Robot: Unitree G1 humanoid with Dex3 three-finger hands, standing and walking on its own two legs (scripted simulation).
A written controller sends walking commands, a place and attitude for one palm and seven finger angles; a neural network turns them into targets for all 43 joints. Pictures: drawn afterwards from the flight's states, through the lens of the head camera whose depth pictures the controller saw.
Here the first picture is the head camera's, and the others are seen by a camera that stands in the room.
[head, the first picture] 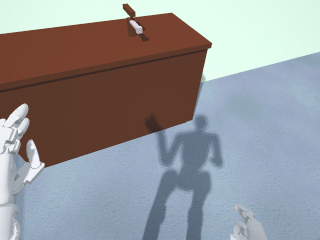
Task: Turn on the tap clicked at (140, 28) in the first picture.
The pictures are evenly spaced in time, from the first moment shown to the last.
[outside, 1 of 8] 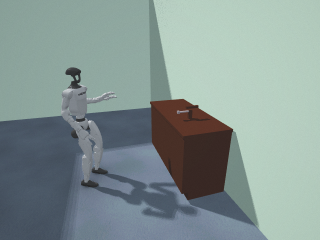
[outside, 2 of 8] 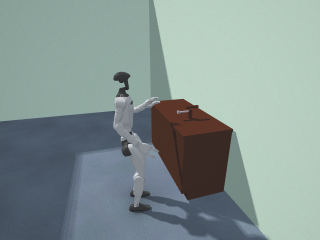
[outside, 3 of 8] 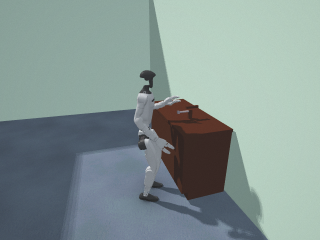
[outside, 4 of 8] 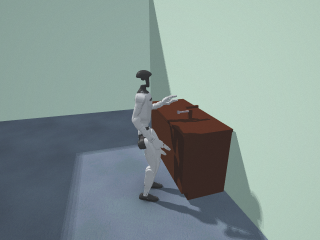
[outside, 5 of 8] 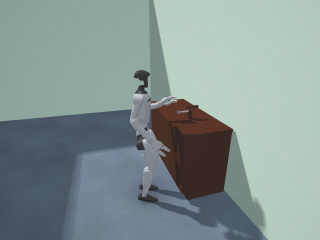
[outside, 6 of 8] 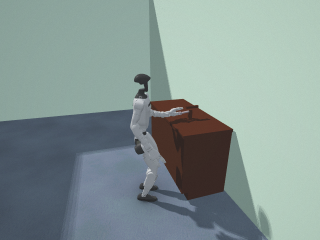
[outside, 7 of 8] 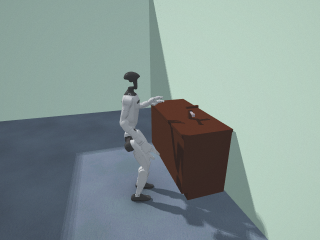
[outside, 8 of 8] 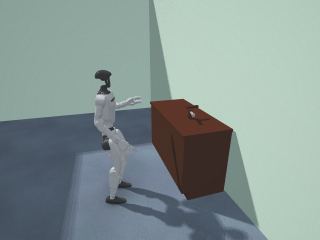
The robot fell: no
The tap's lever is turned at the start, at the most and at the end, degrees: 0 78 78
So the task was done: yes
